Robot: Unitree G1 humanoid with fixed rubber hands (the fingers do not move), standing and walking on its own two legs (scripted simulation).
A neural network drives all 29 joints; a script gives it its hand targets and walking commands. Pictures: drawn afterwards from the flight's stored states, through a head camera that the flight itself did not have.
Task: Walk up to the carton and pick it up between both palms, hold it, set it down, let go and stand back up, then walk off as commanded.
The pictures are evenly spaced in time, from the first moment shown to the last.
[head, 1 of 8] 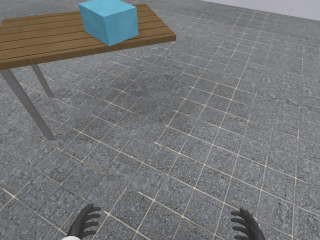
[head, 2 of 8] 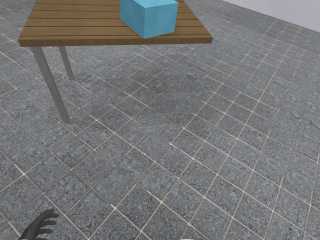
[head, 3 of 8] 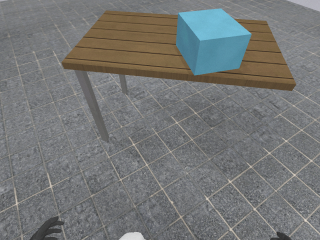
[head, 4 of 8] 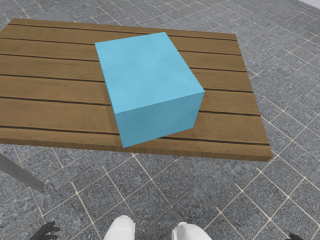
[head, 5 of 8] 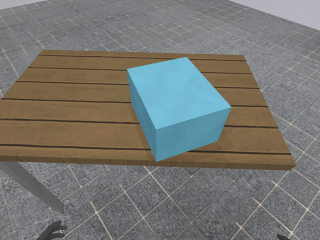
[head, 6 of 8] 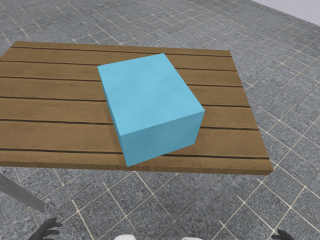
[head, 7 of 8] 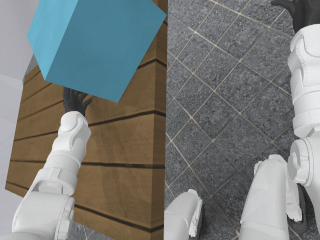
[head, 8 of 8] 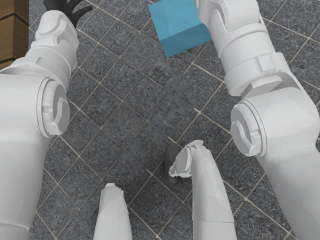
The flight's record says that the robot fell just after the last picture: yes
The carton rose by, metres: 0.01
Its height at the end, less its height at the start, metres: -0.70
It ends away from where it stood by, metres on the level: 0.93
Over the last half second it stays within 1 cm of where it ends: yes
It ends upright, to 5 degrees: no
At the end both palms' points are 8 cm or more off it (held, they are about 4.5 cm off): yes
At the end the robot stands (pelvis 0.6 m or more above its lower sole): no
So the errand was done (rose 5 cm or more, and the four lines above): no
